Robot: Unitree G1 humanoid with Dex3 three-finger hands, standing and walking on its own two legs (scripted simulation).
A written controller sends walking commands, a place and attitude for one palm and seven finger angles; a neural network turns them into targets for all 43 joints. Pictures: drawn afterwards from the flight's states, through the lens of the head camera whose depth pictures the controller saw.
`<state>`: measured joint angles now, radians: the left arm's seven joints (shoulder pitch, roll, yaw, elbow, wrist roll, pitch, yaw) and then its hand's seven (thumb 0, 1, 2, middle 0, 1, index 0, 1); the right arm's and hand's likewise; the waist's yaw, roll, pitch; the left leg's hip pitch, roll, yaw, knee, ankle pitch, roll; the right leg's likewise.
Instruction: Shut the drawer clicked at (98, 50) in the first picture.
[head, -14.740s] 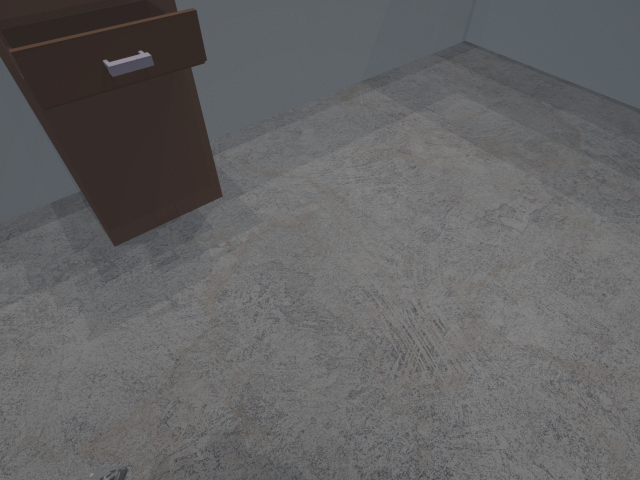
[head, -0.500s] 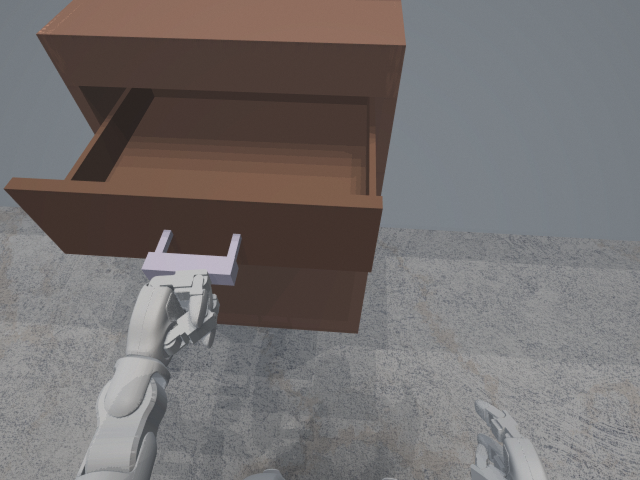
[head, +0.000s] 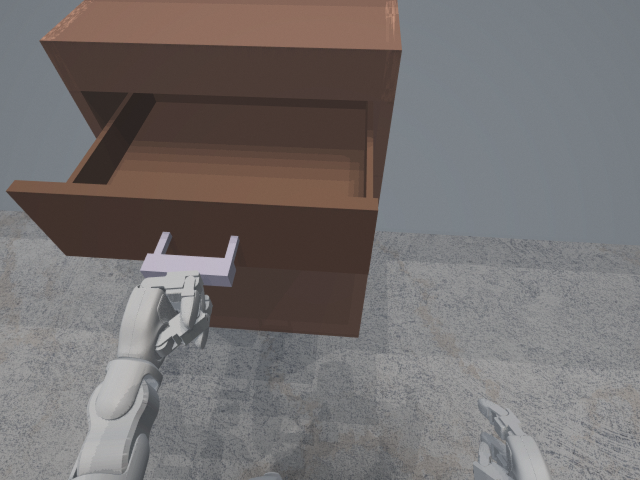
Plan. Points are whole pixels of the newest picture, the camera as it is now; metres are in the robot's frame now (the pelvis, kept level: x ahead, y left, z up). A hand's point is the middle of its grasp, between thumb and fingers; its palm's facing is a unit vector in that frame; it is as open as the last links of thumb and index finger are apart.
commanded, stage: push the drawer shut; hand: left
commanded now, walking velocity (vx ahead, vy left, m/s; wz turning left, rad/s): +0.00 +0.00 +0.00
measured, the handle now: (194, 255) +0.38 +0.18 +0.06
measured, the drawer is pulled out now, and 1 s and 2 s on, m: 0.22 0.10 0.00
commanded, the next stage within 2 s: none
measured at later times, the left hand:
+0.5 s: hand (211, 282) +0.34 +0.15 +0.06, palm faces -0.05 -1.00 -0.05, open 3.1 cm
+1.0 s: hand (225, 238) +0.41 +0.15 +0.06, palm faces -0.05 -1.00 -0.04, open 3.1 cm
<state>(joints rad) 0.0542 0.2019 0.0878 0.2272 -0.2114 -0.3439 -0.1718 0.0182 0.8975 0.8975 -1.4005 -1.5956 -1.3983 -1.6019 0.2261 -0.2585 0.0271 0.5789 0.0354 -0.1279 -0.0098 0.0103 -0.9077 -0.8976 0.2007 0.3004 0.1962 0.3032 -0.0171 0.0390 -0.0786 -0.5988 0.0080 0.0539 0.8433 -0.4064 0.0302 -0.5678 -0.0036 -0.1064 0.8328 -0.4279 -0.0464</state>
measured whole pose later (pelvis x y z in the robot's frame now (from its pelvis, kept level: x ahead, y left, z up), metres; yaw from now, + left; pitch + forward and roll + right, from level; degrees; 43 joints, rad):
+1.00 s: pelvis -0.01 +0.01 +0.00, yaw -1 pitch +13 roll -1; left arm -0.57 0.27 0.19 0.89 -0.16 -0.42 -0.16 0.00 0.84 0.93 -1.40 -1.60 -1.40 -1.60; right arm 0.31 -0.26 0.03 0.66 0.03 -0.04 0.00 0.01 -0.91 -0.90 0.20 0.30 0.20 0.30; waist -0.08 0.03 -0.07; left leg -0.70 0.01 0.06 0.87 -0.39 0.04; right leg -0.67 0.00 -0.10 0.85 -0.40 -0.04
